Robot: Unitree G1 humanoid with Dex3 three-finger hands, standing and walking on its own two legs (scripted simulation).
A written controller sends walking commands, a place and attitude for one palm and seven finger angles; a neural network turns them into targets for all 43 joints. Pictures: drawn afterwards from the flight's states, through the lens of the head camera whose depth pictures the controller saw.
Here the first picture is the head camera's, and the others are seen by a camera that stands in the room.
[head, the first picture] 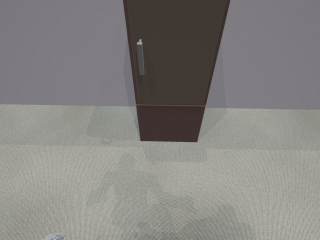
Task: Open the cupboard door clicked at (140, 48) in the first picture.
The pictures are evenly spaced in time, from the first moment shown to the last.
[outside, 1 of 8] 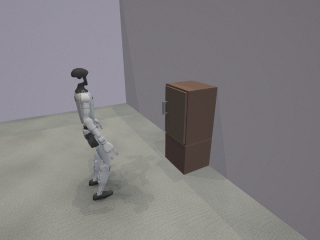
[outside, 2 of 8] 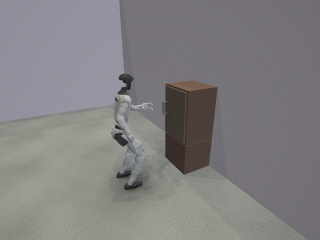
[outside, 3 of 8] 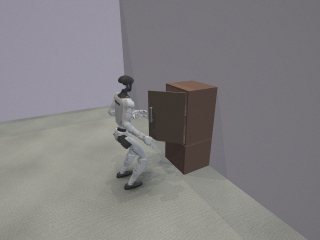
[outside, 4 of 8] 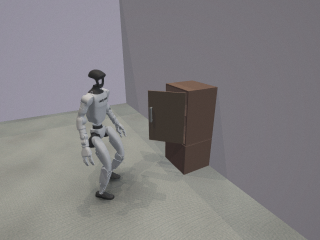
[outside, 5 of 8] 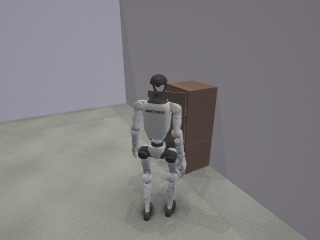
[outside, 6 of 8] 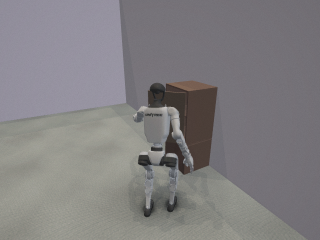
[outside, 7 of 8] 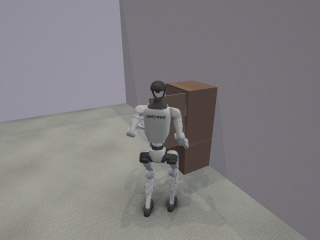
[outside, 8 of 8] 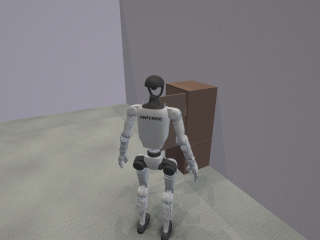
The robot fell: no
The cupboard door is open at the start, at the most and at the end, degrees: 0 92 91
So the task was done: yes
